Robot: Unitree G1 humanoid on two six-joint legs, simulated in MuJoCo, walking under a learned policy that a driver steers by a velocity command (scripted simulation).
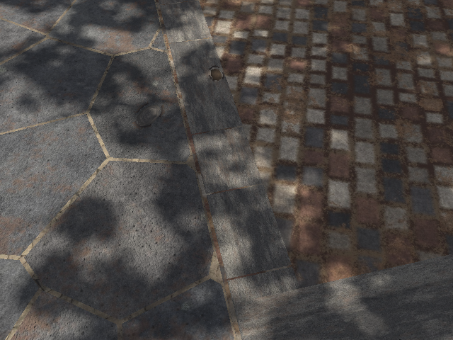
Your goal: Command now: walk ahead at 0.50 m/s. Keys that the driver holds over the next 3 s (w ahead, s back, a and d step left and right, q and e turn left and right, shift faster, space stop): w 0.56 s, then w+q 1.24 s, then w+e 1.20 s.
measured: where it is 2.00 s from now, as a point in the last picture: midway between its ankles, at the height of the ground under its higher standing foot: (200, 167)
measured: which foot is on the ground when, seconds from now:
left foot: up 0.00-0.00, down 0.02-0.60, up 0.62-1.00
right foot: down 0.00-0.04, up 0.06-0.56, down 0.58-1.00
